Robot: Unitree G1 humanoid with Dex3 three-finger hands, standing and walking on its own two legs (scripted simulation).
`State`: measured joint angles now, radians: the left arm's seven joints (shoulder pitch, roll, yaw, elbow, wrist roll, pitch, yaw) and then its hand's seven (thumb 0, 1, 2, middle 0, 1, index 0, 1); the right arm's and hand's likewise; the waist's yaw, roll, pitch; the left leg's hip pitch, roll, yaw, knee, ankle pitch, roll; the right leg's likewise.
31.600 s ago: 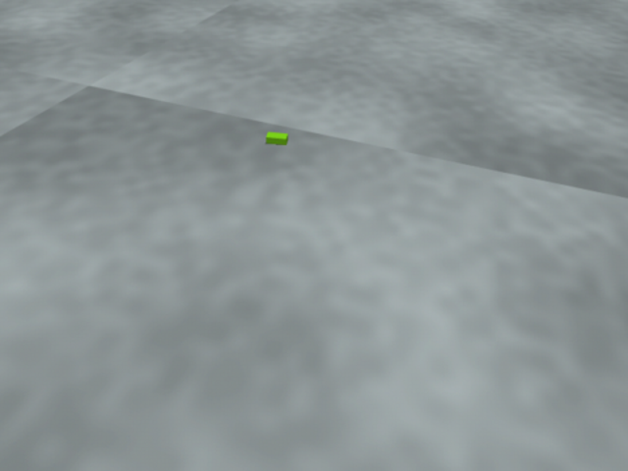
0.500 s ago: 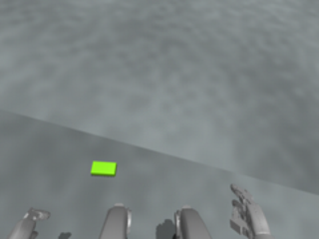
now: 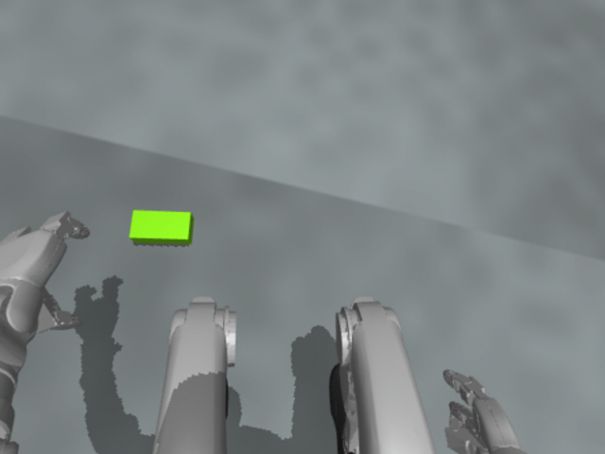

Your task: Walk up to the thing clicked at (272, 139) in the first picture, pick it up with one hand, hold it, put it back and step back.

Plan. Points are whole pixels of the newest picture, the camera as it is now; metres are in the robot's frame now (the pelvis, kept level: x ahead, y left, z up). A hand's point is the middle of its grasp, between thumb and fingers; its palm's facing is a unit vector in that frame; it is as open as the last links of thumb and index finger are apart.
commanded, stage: rise first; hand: left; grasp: from above
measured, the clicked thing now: (163, 227) +0.51 +0.27 -0.40
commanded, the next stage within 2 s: none
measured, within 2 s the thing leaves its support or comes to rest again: neither
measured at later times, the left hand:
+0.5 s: hand (87, 254) +0.40 +0.34 -0.23, palm faces -0.46 -0.09 -0.88, open 13.2 cm
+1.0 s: hand (104, 240) +0.44 +0.33 -0.26, palm faces -0.45 -0.04 -0.89, open 13.1 cm
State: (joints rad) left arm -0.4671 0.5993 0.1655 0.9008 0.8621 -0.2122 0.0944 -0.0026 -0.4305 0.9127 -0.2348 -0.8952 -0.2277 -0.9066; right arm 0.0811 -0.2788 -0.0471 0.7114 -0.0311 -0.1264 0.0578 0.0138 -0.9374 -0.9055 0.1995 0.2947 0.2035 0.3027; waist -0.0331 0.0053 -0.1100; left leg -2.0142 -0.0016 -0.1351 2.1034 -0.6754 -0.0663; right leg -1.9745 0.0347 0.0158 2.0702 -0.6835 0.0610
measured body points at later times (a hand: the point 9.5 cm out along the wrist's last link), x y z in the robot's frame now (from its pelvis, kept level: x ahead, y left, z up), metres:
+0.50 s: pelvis -0.01 +0.02 -0.07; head +0.21 +0.09 +0.32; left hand +0.42 +0.34 -0.18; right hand +0.07 -0.26 -0.18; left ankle +0.08 +0.14 -0.39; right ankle +0.09 -0.14 -0.39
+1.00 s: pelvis +0.00 +0.02 -0.10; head +0.23 +0.09 +0.28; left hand +0.46 +0.33 -0.21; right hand +0.07 -0.26 -0.20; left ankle +0.08 +0.14 -0.39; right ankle +0.09 -0.13 -0.39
